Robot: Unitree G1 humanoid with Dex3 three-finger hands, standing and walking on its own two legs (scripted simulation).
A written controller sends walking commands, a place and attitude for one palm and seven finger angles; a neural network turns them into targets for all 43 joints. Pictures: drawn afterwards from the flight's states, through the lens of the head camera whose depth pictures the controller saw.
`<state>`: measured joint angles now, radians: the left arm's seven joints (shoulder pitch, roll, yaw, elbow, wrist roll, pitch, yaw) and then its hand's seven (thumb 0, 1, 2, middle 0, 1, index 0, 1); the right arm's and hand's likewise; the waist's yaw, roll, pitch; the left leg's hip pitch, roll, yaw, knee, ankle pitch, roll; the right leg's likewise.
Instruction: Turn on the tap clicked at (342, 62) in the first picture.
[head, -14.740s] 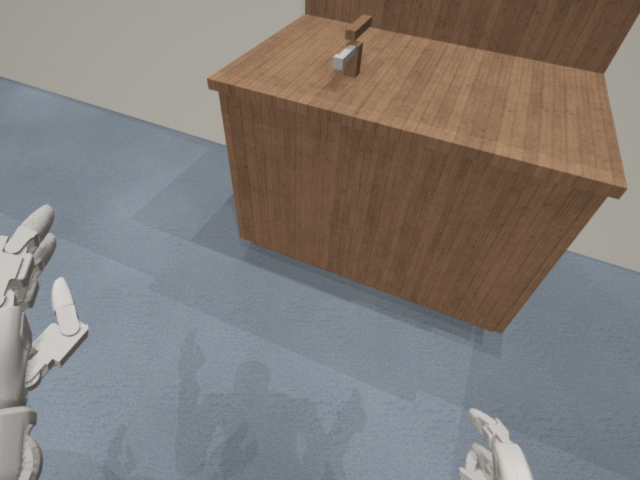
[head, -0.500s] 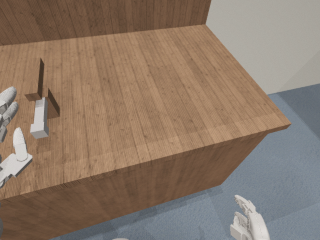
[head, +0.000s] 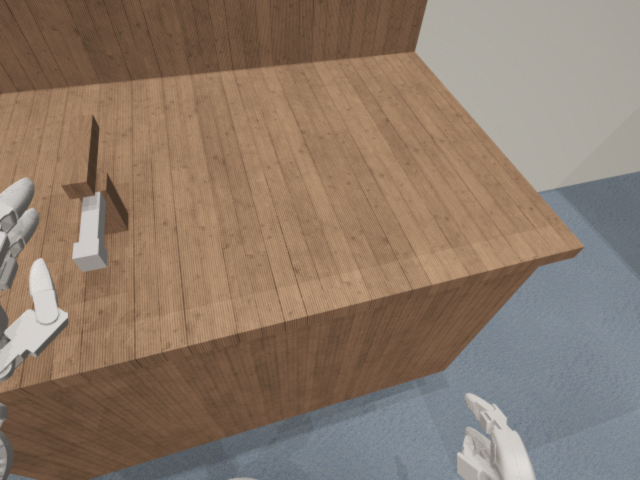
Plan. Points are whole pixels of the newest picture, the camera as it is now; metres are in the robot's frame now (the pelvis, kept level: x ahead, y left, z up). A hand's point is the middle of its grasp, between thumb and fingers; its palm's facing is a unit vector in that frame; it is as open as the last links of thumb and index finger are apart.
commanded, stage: shuffle to correct the standing spot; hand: left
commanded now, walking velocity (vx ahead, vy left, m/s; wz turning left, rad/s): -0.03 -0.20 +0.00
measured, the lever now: (90, 255) +0.34 +0.31 +0.07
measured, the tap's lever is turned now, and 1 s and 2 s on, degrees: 0 0 0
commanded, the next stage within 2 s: come to a stop and stand still in 0.20 s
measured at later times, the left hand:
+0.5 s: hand (22, 253) +0.26 +0.27 +0.20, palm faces +0.43 -0.77 -0.47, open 7.4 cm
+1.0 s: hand out of the picture +0.21 +0.30 +0.16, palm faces +0.38 -0.87 -0.32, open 7.4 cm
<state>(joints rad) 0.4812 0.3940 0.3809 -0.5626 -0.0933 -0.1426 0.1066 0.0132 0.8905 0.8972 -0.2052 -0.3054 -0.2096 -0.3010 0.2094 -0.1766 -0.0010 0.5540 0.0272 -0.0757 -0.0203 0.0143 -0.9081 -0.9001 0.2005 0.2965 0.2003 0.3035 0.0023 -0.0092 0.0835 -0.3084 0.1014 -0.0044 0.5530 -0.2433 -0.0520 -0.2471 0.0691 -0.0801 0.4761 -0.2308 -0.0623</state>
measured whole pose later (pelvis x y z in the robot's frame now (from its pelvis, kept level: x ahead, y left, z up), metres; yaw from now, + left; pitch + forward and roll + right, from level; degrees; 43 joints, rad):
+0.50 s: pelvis -0.01 +0.00 +0.00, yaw -2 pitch -1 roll +0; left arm 0.23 0.49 0.53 -0.39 -0.07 -0.18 0.06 0.01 0.89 0.90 -0.20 -0.30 -0.21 -0.30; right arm 0.19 -0.23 -0.03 0.55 0.03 -0.14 0.02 0.01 -0.91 -0.90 0.20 0.30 0.20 0.30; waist 0.03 -0.01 0.13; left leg -0.29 0.10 0.07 0.54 -0.23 -0.05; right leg -0.30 0.04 -0.04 0.57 -0.25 -0.02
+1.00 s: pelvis -0.02 +0.06 +0.00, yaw -2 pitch -3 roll -1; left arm 0.36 0.32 0.33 -0.39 0.00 -0.20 0.10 0.01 0.89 0.90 -0.20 -0.30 -0.21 -0.30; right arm 0.24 -0.16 0.06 0.59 0.01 -0.16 -0.01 0.02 -0.91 -0.90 0.20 0.30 0.20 0.30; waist 0.04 -0.02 0.03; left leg -0.25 -0.01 0.04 0.49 -0.20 0.05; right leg -0.22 -0.01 -0.01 0.42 -0.17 0.02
